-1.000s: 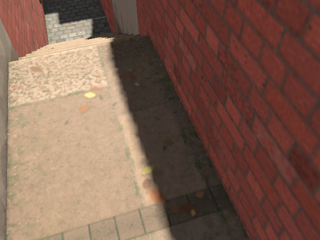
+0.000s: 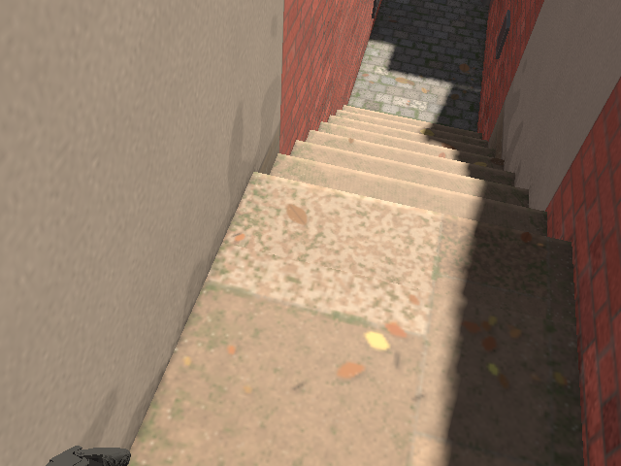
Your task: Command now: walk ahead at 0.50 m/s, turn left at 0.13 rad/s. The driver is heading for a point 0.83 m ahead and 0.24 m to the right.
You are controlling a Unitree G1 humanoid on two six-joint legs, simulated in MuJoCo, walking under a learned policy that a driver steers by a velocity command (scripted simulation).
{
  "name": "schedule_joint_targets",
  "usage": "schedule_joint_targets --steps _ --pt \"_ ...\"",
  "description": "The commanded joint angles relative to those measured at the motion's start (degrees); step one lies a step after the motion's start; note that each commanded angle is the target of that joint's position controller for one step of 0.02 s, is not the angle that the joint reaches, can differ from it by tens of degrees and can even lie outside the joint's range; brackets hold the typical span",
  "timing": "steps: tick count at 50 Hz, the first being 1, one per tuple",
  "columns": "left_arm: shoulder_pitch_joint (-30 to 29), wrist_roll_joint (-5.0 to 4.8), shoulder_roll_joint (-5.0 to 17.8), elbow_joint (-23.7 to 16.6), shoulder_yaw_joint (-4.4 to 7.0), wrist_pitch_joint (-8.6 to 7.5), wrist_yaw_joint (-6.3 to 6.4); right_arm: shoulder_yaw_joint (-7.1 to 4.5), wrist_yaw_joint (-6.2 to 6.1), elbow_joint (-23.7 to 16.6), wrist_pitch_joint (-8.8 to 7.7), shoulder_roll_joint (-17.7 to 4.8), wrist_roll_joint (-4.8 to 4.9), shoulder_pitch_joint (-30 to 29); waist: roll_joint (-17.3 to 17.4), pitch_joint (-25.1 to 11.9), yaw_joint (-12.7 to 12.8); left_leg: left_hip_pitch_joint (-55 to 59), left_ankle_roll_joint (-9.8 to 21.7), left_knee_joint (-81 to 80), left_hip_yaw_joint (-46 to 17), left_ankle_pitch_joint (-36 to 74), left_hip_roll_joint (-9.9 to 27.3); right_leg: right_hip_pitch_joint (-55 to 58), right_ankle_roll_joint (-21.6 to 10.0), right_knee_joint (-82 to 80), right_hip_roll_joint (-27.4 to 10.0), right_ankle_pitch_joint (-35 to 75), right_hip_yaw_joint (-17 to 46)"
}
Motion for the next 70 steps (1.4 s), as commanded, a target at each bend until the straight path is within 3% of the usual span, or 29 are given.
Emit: schedule_joint_targets --steps 1,6,9,10,11,12,13,15,21,28,31,33,34,36,37,38,39,42,46,51,53,55,56,57,58,59,61,65,70 --pt "-7.11 -0.68 1.34 -4.30 -0.16 -0.78 -0.70 -3.00 -0.51 -0.49 -0.48 -10.11 0.19 3.71 8.54 2.74 -1.85 -7.26 5.83 -8.87 -4.68 9.49 13.01 9.41 -0.57 -7.43 3.48 7.13 -4.61" --pt "-6.42 -1.40 4.25 -3.05 0.62 -2.07 -1.67 -3.55 -1.58 0.13 0.95 -10.79 0.04 3.37 10.31 1.40 -0.53 10.78 3.41 -0.52 -2.73 27.52 17.85 2.64 -3.54 -10.52 3.60 -5.91 -2.91" --pt "10.36 -0.33 7.74 1.15 2.33 -1.36 -2.62 -2.64 -0.98 -1.10 1.31 -11.62 -1.46 -0.62 9.11 -8.97 8.18 6.03 0.47 20.45 2.57 57.69 15.00 27.34 -8.05 -10.28 8.60 -5.31 -7.05" --pt "19.86 -0.25 10.57 2.90 3.13 -0.68 -2.47 -1.58 -0.99 -2.41 0.81 -10.04 -2.37 -1.59 5.54 -14.52 11.99 -6.04 -1.46 34.87 3.17 42.31 13.12 43.76 -11.39 -7.51 3.08 -3.02 2.37" --pt "20.94 -1.07 16.60 3.33 4.37 0.01 -2.08 0.81 -0.23 -2.49 -0.26 -1.89 -3.66 10.09 -14.40 -21.10 3.79 -28.36 -6.60 58.86 6.65 -20.19 3.33 63.09 -24.31 -7.71 -14.86 0.99 32.05" --pt "20.93 -2.46 12.36 2.18 3.97 0.24 -1.60 0.35 -0.37 -0.29 -1.64 -6.70 -2.14 10.34 -7.20 -23.41 6.78 -34.15 -5.78 65.71 -0.56 -18.51 3.89 62.57 -26.01 -16.71 -16.60 -17.54 45.96" --pt "17.27 -2.57 9.66 1.01 3.34 0.57 -0.94 -0.44 -0.81 -2.66 -2.35 -10.52 -0.20 -0.05 -2.60 -13.24 9.23 -38.25 -6.00 65.99 -0.79 -13.12 5.78 54.92 -22.90 -18.52 -12.96 -18.70 36.76" --pt "11.89 -2.23 8.12 -0.50 2.48 1.46 -0.58 -0.80 -1.91 -5.29 -3.06 -12.03 -2.30 -8.84 3.22 -4.42 6.90 -35.00 -7.64 58.56 1.39 -7.11 7.72 40.22 -19.90 -21.16 -8.61 -3.46 27.04" --pt "13.55 -2.95 11.01 1.31 3.06 -0.04 0.07 -0.56 -2.03 -6.73 -2.00 -7.55 -2.17 -14.14 0.50 1.30 2.50 -28.12 -11.21 32.48 5.10 -2.47 9.45 27.22 -17.69 -23.11 -3.94 10.89 17.19" --pt "18.76 -5.27 9.03 4.07 2.66 1.24 0.35 -0.52 -0.51 -7.29 -2.36 -8.39 -0.34 -23.48 -4.19 1.18 7.39 -15.93 -9.51 10.40 5.64 13.76 5.08 30.51 -13.11 -21.79 -0.51 1.92 18.80" --pt "18.51 -5.10 10.24 4.09 3.15 2.07 0.11 -2.44 -0.18 -5.77 -3.63 -12.34 -1.87 -19.18 -6.22 -1.95 3.20 -8.16 -6.04 4.57 5.41 8.94 3.89 37.47 -10.98 -14.89 -0.82 10.22 20.64" --pt "16.98 -3.03 5.50 2.05 1.35 2.31 -0.04 -3.62 -0.87 -2.62 -3.62 -16.98 -2.49 -4.13 -0.94 -15.56 -3.72 16.05 0.03 7.28 -4.58 14.06 16.72 29.46 -6.81 7.15 4.12 -0.85 14.70" --pt "26.80 -5.64 1.07 0.92 -0.16 1.68 -0.10 -4.59 -0.04 0.91 -2.58 -19.36 -3.65 0.84 17.68 -22.77 0.72 29.29 9.35 2.29 -32.27 -0.87 30.68 13.26 -4.80 23.31 12.36 -40.22 9.33" --pt "21.77 -5.69 8.90 2.03 1.15 1.85 0.58 -2.89 0.28 -1.76 -1.56 -9.53 -2.87 -5.82 10.39 -9.60 -1.30 18.74 6.64 0.00 -24.57 -7.77 28.54 2.40 -3.62 33.77 2.78 -37.02 7.33" --pt "18.88 -4.82 9.12 1.62 1.51 1.94 1.13 -2.65 0.07 -1.46 -1.37 -9.34 -2.64 -8.80 5.76 -3.87 -0.55 12.54 4.93 -1.30 -17.57 -0.08 26.02 2.30 -2.75 34.74 1.04 -32.34 4.58" --pt "15.03 5.74 3.51 3.13 0.10 0.16 -2.21 2.81 1.99 -2.93 -2.21 3.34 -4.92 -7.81 12.13 2.45 -2.16 10.97 9.64 -5.34 -12.68 1.60 21.50 -8.39 -4.78 36.26 0.44 -20.63 1.38" --pt "14.65 6.50 1.95 3.19 0.27 0.39 -3.42 2.81 2.18 -2.02 -2.42 3.76 -5.15 -6.77 10.10 1.48 -1.06 9.21 8.84 -6.75 -8.24 7.38 20.85 -7.14 -5.26 34.53 -1.67 -16.66 0.93" --pt "14.44 2.38 2.73 3.12 1.58 1.00 -5.56 1.34 2.89 -1.49 -3.00 -0.88 -4.60 -5.29 8.51 -1.04 0.68 3.53 7.75 -9.57 2.10 13.49 19.26 -4.15 -5.33 35.44 -4.06 -12.58 -0.43" --pt "10.25 2.43 -0.29 0.31 0.34 1.81 -4.59 1.52 2.00 -3.60 -4.20 -2.61 -4.89 -12.23 3.93 -1.01 3.50 -10.45 3.84 -13.25 14.10 13.19 16.73 8.21 -3.22 18.27 -6.81 -10.92 -6.50" --pt "1.58 2.30 2.28 -4.80 0.71 1.16 -4.63 -0.23 2.19 1.10 -3.35 -7.10 -2.47 -1.85 3.82 1.30 -1.23 3.95 5.89 -8.88 11.78 10.71 22.41 4.51 -6.03 2.45 -3.03 -11.50 -7.72" --pt "2.93 -0.04 2.57 -5.93 0.92 -0.25 -4.00 -1.21 2.15 0.79 -2.44 -8.87 -1.80 -5.21 2.55 0.76 1.81 7.16 4.16 -2.03 12.81 21.51 22.66 10.26 -8.65 -4.08 -0.56 -13.36 -8.62" --pt "8.98 -1.31 8.13 -5.84 3.20 -1.77 -3.24 -1.50 2.77 2.34 -1.97 -7.68 -3.60 -0.69 -0.93 -6.35 3.68 0.92 -2.02 15.54 18.66 33.85 15.25 31.35 -13.10 -5.52 2.42 4.91 -8.53" --pt "17.98 -1.08 11.96 -5.79 4.04 -0.77 -2.07 0.10 3.00 2.43 -1.70 -1.59 -4.88 9.73 -9.53 -24.22 1.44 -11.97 -7.60 31.45 19.65 7.65 10.14 58.89 -24.73 1.99 -8.05 37.20 5.80" --pt "29.32 0.58 12.18 -4.12 4.43 0.02 -2.39 1.18 3.85 3.58 -2.51 1.54 -3.20 11.85 -12.67 -29.46 6.99 -30.07 -11.17 46.79 14.08 -27.08 2.35 74.84 -33.71 -6.61 -19.70 37.84 28.19" --pt "33.90 2.29 10.47 -1.29 4.58 -0.72 -2.02 -0.04 4.35 -0.06 -2.44 -1.10 -0.60 -4.42 -4.19 -17.10 12.69 -40.46 -10.30 55.19 7.38 -27.18 4.50 66.08 -27.57 -12.55 -20.48 28.96 28.57" --pt "28.40 1.09 10.53 -0.88 4.76 -1.60 -1.49 -0.60 3.66 -1.80 -2.92 -2.29 -0.64 -11.76 -1.91 -5.50 10.01 -42.57 -9.95 56.06 5.86 -21.67 9.07 51.47 -23.83 -14.84 -19.85 20.65 22.25" --pt "16.85 -2.36 5.58 -2.27 3.42 -1.88 -0.67 -1.47 2.47 -0.41 -2.82 -4.06 -4.62 -7.54 -1.65 -0.87 2.45 -32.62 -9.65 52.33 6.09 -14.09 14.79 30.45 -22.06 -18.84 -17.01 21.44 12.90" --pt "3.74 -0.68 3.81 -7.20 2.62 -1.48 -1.98 -1.96 3.86 6.42 -0.17 -2.78 -3.78 3.79 0.74 -3.99 -4.58 -15.13 -9.24 44.00 8.18 -1.18 13.30 12.99 -17.95 -26.62 -10.23 4.82 1.71" --pt "7.89 -0.81 5.59 -5.50 3.74 -1.43 -3.20 -1.86 4.45 4.92 1.39 -3.81 -2.44 -4.92 -0.18 -2.01 -0.89 -17.39 -10.64 27.16 7.16 6.00 12.97 20.90 -15.07 -22.70 -9.81 0.94 0.24"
